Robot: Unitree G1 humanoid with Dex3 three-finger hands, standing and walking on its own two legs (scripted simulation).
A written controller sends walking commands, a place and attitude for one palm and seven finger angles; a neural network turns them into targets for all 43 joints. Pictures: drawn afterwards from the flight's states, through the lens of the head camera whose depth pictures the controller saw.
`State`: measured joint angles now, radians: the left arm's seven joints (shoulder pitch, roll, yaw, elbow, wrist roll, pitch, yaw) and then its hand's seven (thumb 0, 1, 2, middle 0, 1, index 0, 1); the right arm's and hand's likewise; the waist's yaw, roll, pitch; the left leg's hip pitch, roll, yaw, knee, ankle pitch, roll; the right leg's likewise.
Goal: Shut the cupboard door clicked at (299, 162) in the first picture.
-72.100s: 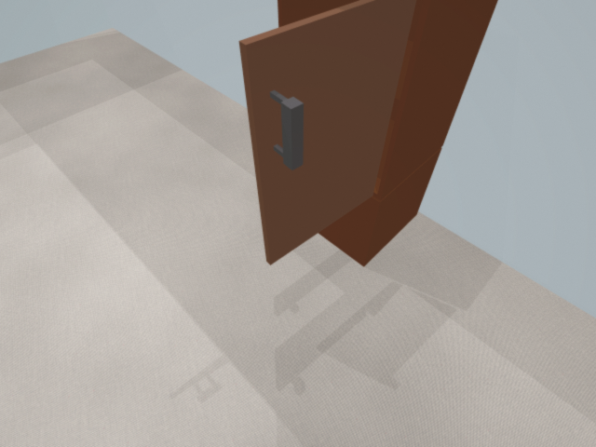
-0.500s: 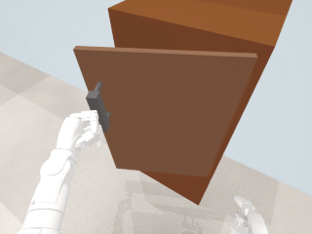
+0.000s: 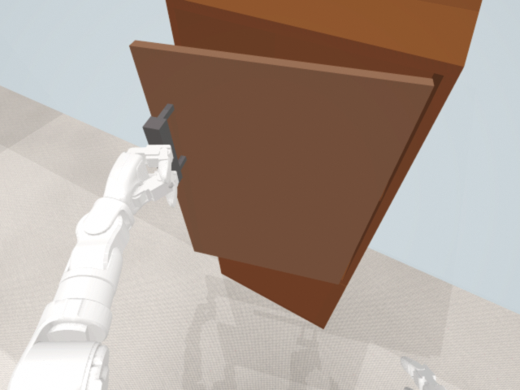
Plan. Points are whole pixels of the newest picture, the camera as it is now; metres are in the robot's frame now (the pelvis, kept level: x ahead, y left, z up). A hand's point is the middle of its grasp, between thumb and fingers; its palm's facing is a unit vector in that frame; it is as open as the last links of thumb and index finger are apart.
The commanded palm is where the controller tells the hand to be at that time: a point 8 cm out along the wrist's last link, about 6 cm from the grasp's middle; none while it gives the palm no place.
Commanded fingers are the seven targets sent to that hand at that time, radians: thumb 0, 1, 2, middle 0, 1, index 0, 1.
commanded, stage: push the door shut along its arc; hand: left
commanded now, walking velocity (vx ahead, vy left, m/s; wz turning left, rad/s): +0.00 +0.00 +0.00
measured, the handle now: (170, 145) +0.48 +0.17 +0.11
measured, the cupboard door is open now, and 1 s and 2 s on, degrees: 15 3 0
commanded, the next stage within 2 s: pull the fist back off the door in 1.24 s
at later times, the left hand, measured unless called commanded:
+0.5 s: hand (196, 161) +0.45 +0.12 +0.11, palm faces -0.33 -0.94 -0.02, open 3.1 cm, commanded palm +0.45 +0.16 +0.11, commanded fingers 0.00 0.90 0.90 -1.30 -1.50 -1.30 -1.50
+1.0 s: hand (236, 138) +0.50 +0.05 +0.11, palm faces -0.45 -0.89 -0.01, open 3.1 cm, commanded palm +0.51 +0.11 +0.11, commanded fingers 0.00 0.90 0.90 -1.30 -1.50 -1.30 -1.50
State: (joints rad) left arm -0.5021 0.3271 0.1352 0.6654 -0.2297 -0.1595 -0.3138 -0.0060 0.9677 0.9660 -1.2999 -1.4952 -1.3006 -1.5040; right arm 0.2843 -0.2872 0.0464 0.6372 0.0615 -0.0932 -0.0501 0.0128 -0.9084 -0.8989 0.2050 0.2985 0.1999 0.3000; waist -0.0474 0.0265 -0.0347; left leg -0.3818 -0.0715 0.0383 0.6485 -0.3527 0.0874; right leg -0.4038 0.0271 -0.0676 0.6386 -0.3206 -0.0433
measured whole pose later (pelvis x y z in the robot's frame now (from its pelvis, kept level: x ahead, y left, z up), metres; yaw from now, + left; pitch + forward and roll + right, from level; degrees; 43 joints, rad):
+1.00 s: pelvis +0.00 +0.00 -0.02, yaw -2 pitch +14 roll -1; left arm -1.04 0.40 0.18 1.19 -0.15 -0.23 -0.46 0.02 0.90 0.91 -1.30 -1.50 -1.30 -1.50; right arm 0.39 -0.31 0.03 0.67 0.02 -0.06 -0.04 0.01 -0.91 -0.90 0.21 0.30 0.20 0.30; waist -0.18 0.03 -0.06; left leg -0.63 -0.05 0.07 0.78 -0.40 0.08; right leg -0.66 0.05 -0.05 0.76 -0.35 -0.05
